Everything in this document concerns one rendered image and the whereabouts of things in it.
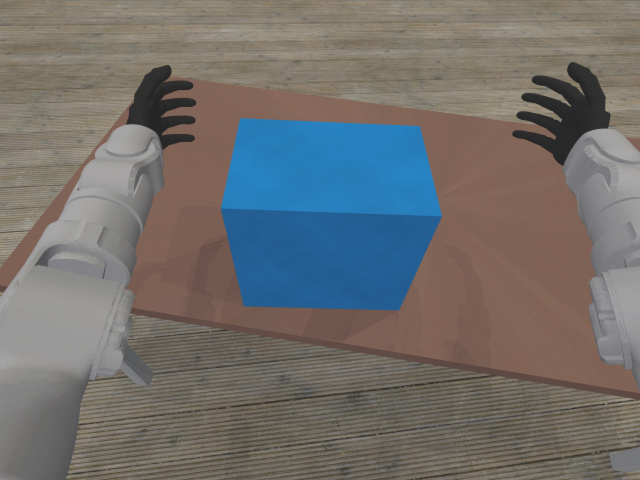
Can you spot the robot right upper arm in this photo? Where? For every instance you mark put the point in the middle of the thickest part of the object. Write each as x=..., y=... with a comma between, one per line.
x=615, y=317

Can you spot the robot right forearm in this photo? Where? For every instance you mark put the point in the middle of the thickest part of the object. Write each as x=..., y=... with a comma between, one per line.
x=603, y=171

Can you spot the table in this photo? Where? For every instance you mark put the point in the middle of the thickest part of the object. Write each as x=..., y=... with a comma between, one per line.
x=503, y=287

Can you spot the carton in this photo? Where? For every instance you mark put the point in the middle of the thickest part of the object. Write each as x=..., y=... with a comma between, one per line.
x=328, y=215

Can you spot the robot right hand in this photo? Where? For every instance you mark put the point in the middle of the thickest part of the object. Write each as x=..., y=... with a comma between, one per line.
x=585, y=114

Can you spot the robot left forearm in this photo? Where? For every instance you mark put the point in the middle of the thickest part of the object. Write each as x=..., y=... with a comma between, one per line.
x=102, y=220

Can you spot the robot left upper arm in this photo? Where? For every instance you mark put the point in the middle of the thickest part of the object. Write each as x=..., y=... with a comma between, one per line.
x=61, y=330

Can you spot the robot left hand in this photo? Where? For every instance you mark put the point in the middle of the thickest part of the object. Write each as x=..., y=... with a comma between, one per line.
x=148, y=107

